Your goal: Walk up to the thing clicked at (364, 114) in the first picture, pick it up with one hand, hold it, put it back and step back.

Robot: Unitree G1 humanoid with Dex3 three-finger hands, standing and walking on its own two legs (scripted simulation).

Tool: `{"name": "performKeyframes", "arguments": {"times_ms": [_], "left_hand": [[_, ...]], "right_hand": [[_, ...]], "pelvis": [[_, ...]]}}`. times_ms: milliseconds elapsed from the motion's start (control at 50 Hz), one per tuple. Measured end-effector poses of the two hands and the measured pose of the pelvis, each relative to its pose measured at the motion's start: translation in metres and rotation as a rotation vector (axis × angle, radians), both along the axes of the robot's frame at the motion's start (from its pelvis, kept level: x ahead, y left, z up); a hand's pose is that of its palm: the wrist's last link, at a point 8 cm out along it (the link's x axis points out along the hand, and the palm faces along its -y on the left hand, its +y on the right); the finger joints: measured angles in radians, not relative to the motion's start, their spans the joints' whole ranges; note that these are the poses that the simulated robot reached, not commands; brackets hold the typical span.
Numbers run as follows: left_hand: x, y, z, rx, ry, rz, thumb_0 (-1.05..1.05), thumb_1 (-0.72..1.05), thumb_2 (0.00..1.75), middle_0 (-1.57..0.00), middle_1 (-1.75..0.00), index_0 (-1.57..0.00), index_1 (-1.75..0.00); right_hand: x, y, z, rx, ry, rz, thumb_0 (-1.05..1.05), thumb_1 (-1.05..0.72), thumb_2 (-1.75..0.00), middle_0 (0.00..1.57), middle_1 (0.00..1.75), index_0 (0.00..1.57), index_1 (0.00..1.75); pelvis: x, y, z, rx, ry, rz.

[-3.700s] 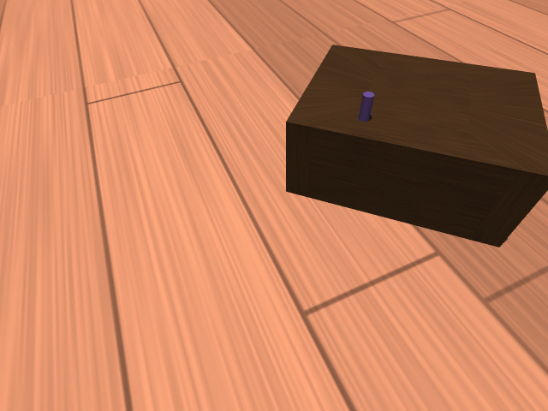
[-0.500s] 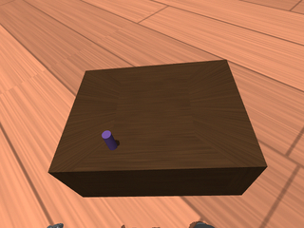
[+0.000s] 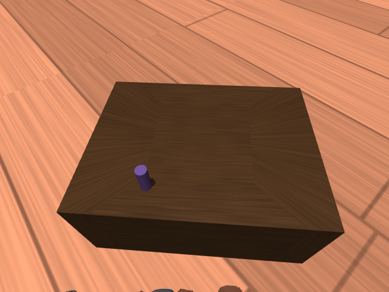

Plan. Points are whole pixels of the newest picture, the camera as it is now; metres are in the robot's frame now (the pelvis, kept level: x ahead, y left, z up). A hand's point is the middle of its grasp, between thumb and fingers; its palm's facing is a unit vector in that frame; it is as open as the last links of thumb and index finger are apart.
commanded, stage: walk up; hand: left
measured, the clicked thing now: (143, 178) +0.52 +0.23 -0.28
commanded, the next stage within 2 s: stand in 1.24 s
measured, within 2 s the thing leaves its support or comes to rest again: neither
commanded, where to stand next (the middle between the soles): +0.08 +0.03 m, yaw -2 degrees
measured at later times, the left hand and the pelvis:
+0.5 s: hand out of the picture +0.10 +0.28 -0.12, palm faces -0.01 -0.93 -0.38, open 7.3 cm; pelvis +0.02 +0.01 +0.02, yaw +0 degrees
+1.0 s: hand out of the picture +0.12 +0.27 -0.12, palm faces -0.03 -0.93 -0.36, open 7.3 cm; pelvis +0.02 +0.02 +0.03, yaw -1 degrees
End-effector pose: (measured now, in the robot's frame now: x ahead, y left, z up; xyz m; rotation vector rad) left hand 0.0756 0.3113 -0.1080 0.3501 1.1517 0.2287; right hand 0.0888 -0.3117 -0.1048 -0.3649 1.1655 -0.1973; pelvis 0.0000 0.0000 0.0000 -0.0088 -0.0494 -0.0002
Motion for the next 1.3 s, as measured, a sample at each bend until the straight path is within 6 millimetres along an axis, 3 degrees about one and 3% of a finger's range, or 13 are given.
{"name": "performKeyframes", "arguments": {"times_ms": [140,340,720,1020,1300], "left_hand": [[-0.017,0.004,0.005,-0.003,0.060,0.012,0.00,0.91,0.90,-0.21,-0.30,-0.21,-0.30],[-0.008,0.013,0.019,0.004,0.065,0.031,0.00,0.91,0.90,-0.20,-0.30,-0.21,-0.30],[0.041,0.000,0.026,-0.032,0.002,-0.022,0.00,0.91,0.90,-0.20,-0.30,-0.21,-0.30],[0.033,0.003,0.024,-0.026,0.050,-0.009,0.00,0.91,0.90,-0.20,-0.30,-0.21,-0.30],[0.032,0.003,0.025,-0.025,0.063,0.011,0.00,0.91,0.90,-0.20,-0.30,-0.20,-0.30]], "right_hand": [[0.019,0.017,0.002,0.039,-0.037,0.010,0.00,-0.91,-0.90,0.20,0.30,0.20,0.30],[0.022,0.035,0.001,0.084,0.016,0.015,0.00,-0.91,-0.90,0.20,0.30,0.20,0.30],[0.015,0.026,0.014,0.055,0.027,-0.054,0.00,-0.91,-0.90,0.20,0.30,0.20,0.30],[0.001,0.029,0.010,0.064,0.078,-0.071,0.00,-0.91,-0.90,0.20,0.30,0.20,0.30],[0.017,0.031,0.010,0.069,0.059,-0.054,0.00,-0.91,-0.90,0.20,0.30,0.20,0.30]], "pelvis": [[0.003,0.008,0.007,0.003,0.005,-0.001],[0.013,0.011,0.019,0.003,0.009,-0.002],[0.021,0.016,0.029,0.009,0.004,-0.011],[0.025,0.016,0.030,0.009,0.012,-0.009],[0.032,0.015,0.031,0.012,0.015,-0.005]]}}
